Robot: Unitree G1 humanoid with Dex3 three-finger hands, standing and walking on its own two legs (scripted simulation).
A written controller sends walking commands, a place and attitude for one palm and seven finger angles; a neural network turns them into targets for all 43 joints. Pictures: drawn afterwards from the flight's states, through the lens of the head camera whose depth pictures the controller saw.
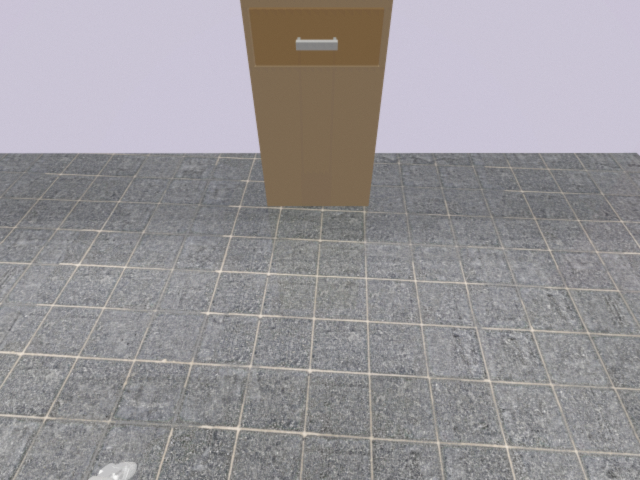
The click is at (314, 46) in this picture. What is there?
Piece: drawer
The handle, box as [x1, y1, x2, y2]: [296, 37, 337, 49]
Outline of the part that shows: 296,40 296,49 337,49 337,40 335,39 335,37 333,37 332,40 301,40 298,37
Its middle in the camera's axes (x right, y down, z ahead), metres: -0.02 -0.66 +1.29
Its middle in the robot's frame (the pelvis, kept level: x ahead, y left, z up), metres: +1.41 +0.08 -0.01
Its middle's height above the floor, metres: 0.76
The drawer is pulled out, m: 0.00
